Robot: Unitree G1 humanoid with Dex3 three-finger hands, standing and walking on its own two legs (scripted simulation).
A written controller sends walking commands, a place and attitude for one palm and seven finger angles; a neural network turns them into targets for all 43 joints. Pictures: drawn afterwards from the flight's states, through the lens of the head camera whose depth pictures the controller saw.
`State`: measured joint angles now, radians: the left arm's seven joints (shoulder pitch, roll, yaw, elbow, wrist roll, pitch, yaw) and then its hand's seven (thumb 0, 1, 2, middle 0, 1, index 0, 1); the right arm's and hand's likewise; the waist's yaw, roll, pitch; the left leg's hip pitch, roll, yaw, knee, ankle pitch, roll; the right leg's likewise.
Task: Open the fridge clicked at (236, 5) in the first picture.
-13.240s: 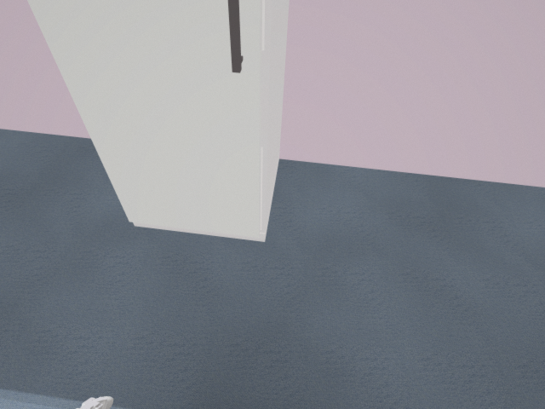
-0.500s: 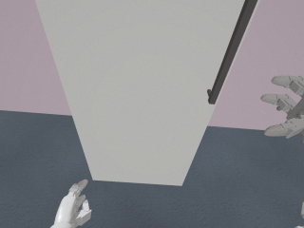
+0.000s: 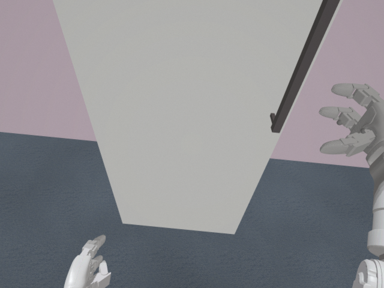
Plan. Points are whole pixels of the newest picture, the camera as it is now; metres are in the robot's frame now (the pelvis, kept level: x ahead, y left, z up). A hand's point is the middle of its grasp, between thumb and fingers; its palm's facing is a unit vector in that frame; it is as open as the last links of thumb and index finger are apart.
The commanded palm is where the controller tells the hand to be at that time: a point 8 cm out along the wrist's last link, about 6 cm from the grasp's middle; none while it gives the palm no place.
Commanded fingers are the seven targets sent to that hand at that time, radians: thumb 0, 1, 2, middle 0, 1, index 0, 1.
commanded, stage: move the hooked fingers beside the handle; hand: right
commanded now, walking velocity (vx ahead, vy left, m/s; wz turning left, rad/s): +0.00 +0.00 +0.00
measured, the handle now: (300, 60) +0.52 -0.19 +0.27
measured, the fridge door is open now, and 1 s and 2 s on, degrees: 0 0 0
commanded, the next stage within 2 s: feel for the door with the fingertips in 1.42 s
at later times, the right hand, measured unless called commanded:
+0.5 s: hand (328, 108) +0.42 -0.24 +0.21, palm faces +0.05 +1.00 -0.01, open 14.0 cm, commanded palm +0.41 -0.29 +0.21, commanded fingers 0.00 0.50 -0.30 0.30 1.20 0.30 1.20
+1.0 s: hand (326, 104) +0.45 -0.25 +0.21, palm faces +0.04 +1.00 +0.00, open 14.0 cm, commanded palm +0.42 -0.30 +0.21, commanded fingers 0.00 0.50 -0.30 0.30 1.20 0.30 1.20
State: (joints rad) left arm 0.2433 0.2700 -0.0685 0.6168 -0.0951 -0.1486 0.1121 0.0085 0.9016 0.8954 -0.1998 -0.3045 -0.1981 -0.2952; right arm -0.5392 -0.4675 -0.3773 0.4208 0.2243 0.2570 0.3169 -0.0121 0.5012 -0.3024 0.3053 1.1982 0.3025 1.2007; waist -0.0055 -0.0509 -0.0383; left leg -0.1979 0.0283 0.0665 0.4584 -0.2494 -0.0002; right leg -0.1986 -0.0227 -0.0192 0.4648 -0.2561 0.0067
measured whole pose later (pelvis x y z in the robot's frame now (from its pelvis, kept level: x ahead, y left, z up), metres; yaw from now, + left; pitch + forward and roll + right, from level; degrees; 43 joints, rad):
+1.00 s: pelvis +0.01 -0.01 +0.00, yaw +2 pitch +4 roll +1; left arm 0.38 0.29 -0.03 0.64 -0.08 -0.08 0.10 0.01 0.90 0.90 -0.20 -0.30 -0.20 -0.30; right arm -0.75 -0.55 -0.42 0.78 0.18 0.08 0.34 -0.01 0.50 -0.30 0.30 1.20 0.30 1.20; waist 0.05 -0.03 -0.05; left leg -0.27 0.02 0.03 0.44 -0.24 -0.01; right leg -0.28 -0.03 -0.05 0.48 -0.28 -0.01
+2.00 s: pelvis +0.00 +0.00 +0.00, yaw +1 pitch +2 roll +1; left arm 0.31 0.26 -0.05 0.64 -0.08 -0.07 0.10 0.01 0.90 0.90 -0.20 -0.30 -0.20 -0.30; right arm -0.79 -0.42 -0.32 0.73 0.16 0.14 0.20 -0.01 0.50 -0.30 0.30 1.20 0.29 1.20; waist 0.04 -0.04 -0.05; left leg -0.25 0.02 0.05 0.44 -0.23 0.00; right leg -0.25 -0.03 -0.04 0.47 -0.26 0.00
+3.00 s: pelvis +0.01 -0.01 +0.00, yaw +2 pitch +4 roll +1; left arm 0.34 0.26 -0.03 0.64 -0.07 -0.07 0.08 0.01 0.90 0.90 -0.20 -0.30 -0.20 -0.30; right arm -0.79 -0.43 -0.34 0.74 0.16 0.12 0.21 -0.01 0.50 -0.30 0.31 1.20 0.30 1.20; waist 0.04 -0.03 -0.06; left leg -0.27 0.02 0.03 0.44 -0.23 -0.02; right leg -0.28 -0.03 -0.05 0.49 -0.28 -0.01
